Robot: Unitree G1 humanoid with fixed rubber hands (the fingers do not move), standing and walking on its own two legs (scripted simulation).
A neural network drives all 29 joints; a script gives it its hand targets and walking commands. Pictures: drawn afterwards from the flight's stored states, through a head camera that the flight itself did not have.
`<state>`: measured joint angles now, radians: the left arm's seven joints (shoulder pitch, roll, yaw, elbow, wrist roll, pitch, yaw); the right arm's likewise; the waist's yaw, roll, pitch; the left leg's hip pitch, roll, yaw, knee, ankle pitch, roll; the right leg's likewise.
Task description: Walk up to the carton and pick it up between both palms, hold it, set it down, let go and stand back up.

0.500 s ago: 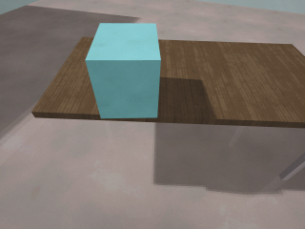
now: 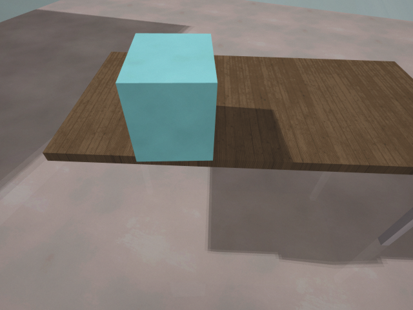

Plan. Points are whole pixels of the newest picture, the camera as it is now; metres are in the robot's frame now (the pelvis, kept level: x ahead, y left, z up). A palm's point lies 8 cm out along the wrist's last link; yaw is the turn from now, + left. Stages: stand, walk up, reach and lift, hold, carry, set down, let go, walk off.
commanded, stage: walk up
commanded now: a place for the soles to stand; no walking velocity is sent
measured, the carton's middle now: (174, 96) +0.76 +0.11 +0.01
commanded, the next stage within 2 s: none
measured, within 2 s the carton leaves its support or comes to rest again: neither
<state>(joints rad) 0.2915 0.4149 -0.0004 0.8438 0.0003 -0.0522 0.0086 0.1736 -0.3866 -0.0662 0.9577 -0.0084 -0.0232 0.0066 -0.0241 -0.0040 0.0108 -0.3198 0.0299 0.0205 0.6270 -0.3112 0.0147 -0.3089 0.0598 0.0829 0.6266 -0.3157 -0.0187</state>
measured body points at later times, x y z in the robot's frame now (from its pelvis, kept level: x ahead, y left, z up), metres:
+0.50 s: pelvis +0.00 +0.00 +0.00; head +0.01 +0.00 +0.45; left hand +0.08 +0.32 -0.11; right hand +0.09 -0.32 -0.11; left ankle +0.01 +0.13 -0.73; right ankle +0.01 -0.11 -0.73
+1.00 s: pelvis +0.00 +0.00 +0.00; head +0.01 +0.00 +0.45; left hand +0.08 +0.31 -0.11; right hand +0.09 -0.33 -0.11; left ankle +0.01 +0.13 -0.73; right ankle +0.01 -0.11 -0.73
